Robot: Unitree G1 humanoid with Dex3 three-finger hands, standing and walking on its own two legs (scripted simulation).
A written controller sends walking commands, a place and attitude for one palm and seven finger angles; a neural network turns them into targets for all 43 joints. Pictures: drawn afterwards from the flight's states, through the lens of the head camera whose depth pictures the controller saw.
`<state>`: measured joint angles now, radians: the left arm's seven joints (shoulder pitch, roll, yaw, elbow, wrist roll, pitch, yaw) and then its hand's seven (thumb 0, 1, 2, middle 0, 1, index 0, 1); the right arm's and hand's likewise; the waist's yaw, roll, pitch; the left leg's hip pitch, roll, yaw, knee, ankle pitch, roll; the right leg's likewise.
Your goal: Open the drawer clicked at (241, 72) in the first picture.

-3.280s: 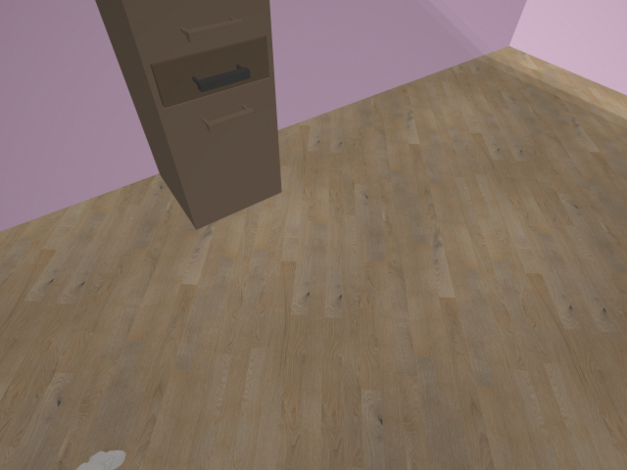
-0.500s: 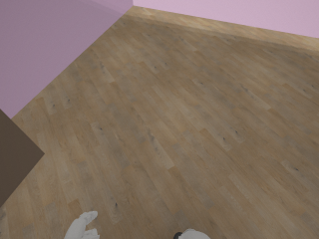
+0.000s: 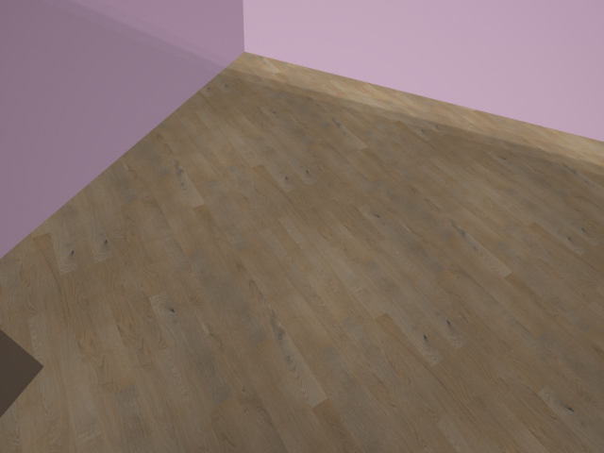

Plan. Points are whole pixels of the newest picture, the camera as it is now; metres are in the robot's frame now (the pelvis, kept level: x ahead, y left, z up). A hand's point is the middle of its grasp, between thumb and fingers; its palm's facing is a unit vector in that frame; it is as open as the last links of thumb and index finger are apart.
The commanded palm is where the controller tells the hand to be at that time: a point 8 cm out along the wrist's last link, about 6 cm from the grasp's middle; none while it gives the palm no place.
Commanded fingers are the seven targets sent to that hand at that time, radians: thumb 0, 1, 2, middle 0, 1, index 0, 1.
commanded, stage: walk to a spot facing it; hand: left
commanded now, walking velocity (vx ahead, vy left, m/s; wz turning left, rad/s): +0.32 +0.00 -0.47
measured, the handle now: out of the picture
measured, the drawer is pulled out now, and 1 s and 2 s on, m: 0.00 0.00 0.00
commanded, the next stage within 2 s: turn to face it in 0.20 s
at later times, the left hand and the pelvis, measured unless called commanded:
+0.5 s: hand (255, 332) +0.35 +0.10 -0.16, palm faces -0.16 -0.96 -0.21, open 7.3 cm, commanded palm none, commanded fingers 0.00 0.90 0.90 -0.20 -0.30 -0.20 -0.30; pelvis +0.20 -0.06 -0.01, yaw -7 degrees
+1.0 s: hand (188, 367) +0.28 +0.21 -0.18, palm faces +0.20 -0.95 -0.23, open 7.4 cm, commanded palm none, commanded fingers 0.00 0.90 0.90 -0.20 -0.30 -0.20 -0.30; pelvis +0.24 -0.02 +0.00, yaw +9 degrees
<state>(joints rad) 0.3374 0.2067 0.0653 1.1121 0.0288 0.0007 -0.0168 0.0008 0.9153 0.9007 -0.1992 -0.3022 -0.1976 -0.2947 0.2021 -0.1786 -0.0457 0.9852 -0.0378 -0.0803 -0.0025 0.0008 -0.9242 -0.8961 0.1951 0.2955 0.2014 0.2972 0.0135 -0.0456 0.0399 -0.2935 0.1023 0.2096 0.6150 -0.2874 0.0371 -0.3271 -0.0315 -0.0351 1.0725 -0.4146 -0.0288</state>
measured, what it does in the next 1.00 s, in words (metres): walks ahead: right foot, then left foot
